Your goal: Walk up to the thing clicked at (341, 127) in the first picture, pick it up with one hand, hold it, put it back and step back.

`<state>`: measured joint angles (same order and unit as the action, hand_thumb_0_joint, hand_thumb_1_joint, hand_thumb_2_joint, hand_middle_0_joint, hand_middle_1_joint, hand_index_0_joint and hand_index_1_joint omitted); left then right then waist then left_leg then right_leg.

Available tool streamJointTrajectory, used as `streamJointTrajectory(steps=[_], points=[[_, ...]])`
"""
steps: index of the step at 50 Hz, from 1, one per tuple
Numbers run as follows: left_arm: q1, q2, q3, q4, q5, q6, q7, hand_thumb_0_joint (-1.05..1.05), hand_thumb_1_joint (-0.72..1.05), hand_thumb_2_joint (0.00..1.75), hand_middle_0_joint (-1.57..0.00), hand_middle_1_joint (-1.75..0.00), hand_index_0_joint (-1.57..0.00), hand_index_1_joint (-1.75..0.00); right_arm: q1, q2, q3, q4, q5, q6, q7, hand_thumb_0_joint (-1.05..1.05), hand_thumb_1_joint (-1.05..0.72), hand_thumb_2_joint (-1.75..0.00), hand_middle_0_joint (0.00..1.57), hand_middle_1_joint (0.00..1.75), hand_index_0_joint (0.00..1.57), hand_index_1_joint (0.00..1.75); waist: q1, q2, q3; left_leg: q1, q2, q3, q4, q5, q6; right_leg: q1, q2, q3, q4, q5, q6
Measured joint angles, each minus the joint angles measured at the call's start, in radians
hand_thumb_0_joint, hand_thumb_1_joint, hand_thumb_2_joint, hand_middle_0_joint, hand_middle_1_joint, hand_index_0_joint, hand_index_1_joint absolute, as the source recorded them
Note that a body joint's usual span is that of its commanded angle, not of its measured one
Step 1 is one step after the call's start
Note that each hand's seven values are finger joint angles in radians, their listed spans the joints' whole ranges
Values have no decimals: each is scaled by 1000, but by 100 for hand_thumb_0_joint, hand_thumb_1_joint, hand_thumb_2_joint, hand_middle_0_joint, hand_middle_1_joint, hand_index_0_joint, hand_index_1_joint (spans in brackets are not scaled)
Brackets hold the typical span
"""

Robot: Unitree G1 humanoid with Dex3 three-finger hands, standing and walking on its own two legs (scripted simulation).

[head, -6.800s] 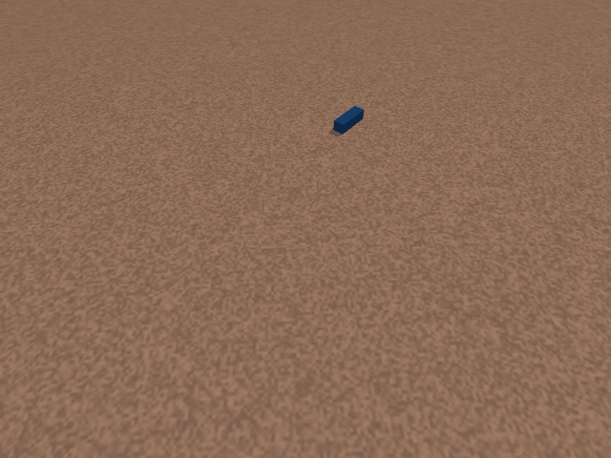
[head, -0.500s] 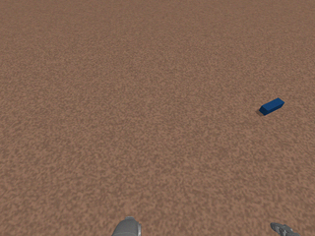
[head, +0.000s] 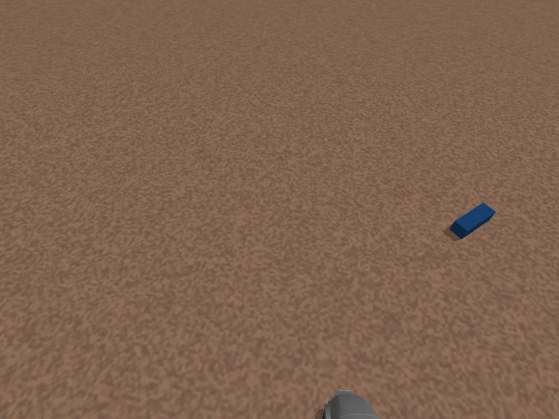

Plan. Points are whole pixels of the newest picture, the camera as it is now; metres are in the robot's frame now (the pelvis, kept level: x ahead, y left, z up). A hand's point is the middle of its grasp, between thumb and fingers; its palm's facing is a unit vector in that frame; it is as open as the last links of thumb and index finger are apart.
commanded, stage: walk up
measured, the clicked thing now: (472, 220) +1.00 -0.94 -0.74
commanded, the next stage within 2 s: none
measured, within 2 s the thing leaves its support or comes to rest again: neither
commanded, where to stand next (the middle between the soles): +0.69 +0.01 m, yaw +2 degrees
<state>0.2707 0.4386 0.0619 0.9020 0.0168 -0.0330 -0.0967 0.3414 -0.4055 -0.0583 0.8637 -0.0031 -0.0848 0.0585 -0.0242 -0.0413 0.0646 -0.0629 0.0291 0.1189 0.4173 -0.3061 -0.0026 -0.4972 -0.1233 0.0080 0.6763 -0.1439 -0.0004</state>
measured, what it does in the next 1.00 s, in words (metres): walks ahead: right foot, then left foot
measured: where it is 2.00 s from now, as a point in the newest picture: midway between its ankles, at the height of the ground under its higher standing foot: (258, 298)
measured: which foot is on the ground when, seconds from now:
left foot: down 0.00-0.10, up 0.12-0.58, down 0.60-1.00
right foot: up 0.00-0.06, down 0.08-0.64, up 0.66-1.00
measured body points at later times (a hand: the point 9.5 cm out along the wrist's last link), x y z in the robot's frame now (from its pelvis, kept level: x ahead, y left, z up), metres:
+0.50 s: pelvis +0.20 -0.04 +0.00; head +0.21 -0.05 +0.45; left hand +0.22 +0.28 -0.10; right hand +0.29 -0.36 -0.12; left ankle +0.34 +0.11 -0.70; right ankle +0.16 -0.15 -0.74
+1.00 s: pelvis +0.37 +0.00 +0.00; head +0.38 +0.00 +0.45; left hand +0.40 +0.33 -0.11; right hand +0.45 -0.32 -0.10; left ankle +0.36 +0.10 -0.74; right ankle +0.49 -0.17 -0.68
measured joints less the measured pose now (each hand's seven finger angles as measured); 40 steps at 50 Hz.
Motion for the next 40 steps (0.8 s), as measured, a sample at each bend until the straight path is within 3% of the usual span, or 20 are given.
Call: streamJointTrajectory(steps=[4,6,9,12,15,20,24,28,30,32,34,37,40], points=[[-22,-6,8,6,3,-17,3,1,90,89,-20,-30,-20,-30,23,-26,-10,6,0,14,-6,1,-90,-90,21,30,20,30,-9,34,-13,20,27,-6,97,-116,-31,81,33,-36,-100,21,-16],[-44,-29,11,2,6,-35,14,1,90,89,-20,-30,-20,-30,18,-37,-15,18,0,27,-16,1,-90,-90,21,30,20,30,-9,94,1,-28,76,-48,273,-155,5,99,71,-75,-45,-37,-17],[-49,-47,0,-27,-6,-54,25,1,90,89,-20,-30,-20,-30,1,-25,1,38,0,45,-22,1,-90,-90,21,30,20,30,19,85,4,-165,12,-97,593,-168,25,139,63,-74,-29,-93,-28],[-27,-68,-14,-37,-18,-57,38,1,90,89,-20,-30,-21,-30,-29,-26,8,41,12,45,-17,1,-90,-90,21,30,20,30,36,94,5,-287,-10,-121,685,-87,35,219,70,-76,-118,-81,-31],[4,-72,-21,-34,-18,-58,47,1,90,89,-20,-31,-21,-30,-55,-25,6,21,12,42,-7,1,-90,-90,21,30,20,30,43,104,9,-374,0,-155,635,-5,33,287,91,-80,-194,-72,-37],[43,-67,-20,-33,-8,-52,50,1,90,89,-20,-31,-21,-30,-68,-24,-9,17,0,55,9,1,-90,-90,21,30,20,30,41,113,6,-459,22,-183,483,94,2,377,119,-113,-265,-95,-39],[66,-51,-9,-42,-2,-54,49,1,90,89,-20,-31,-21,-30,-74,-18,-12,32,-12,64,19,1,-90,-90,21,30,20,30,54,99,12,-452,43,-157,307,152,-1,429,129,-133,-274,-139,-30],[87,-28,-3,-41,-3,-48,51,1,90,89,-20,-31,-21,-30,-89,-6,-10,34,-18,60,26,1,-90,-90,21,30,20,30,64,73,17,-398,51,-113,181,168,18,461,126,-149,-223,-221,-9],[101,-15,-3,-36,-2,-40,53,1,90,89,-20,-31,-21,-30,-95,0,-10,28,-19,51,26,1,-90,-90,21,30,20,30,64,51,11,-356,38,-93,143,187,31,464,110,-152,-168,-282,5],[97,-6,-3,-23,-4,-26,60,1,90,89,-20,-31,-21,-30,-114,14,-10,15,-28,32,20,1,-90,-90,21,30,20,30,66,-4,29,-343,2,-57,187,163,35,415,54,-123,-3,-325,-17],[91,-22,-11,-13,-9,-11,66,1,90,89,-20,-30,-21,-30,-123,13,-9,-14,-20,14,12,1,-90,-90,21,30,20,30,51,6,40,-333,7,-54,225,113,43,309,84,-55,237,-348,-37],[77,-18,-27,-2,-12,-3,62,1,90,89,-20,-30,-20,-30,-115,31,-1,-33,0,9,-2,1,-90,-90,21,30,20,30,31,3,44,-264,7,-55,170,107,47,171,111,4,428,-297,-47],[70,-4,-22,-10,-18,-6,53,1,90,89,-20,-30,-20,-30,-90,44,14,-32,7,6,-8,0,-90,-90,21,30,20,30,26,-20,34,-192,-7,-43,88,117,47,73,84,40,408,-210,-36]])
